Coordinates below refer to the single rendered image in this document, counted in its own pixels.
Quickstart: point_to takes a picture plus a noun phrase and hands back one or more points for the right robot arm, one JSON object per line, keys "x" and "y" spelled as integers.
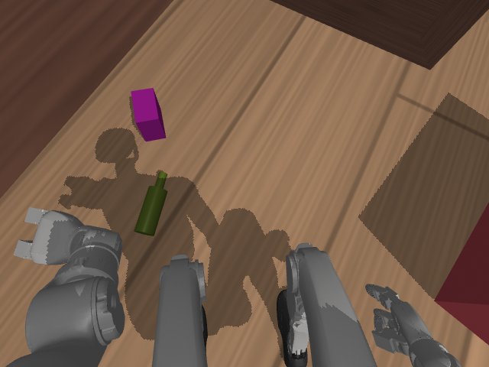
{"x": 431, "y": 353}

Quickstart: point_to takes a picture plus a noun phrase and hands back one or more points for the left robot arm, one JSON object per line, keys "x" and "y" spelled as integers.
{"x": 71, "y": 321}

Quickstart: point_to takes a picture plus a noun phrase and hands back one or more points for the right robot foot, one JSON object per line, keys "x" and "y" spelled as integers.
{"x": 283, "y": 319}

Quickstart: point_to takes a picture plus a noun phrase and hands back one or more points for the right robot hand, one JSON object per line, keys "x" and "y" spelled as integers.
{"x": 405, "y": 324}

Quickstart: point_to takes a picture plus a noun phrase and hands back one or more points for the left robot hand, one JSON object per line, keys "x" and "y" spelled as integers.
{"x": 48, "y": 246}

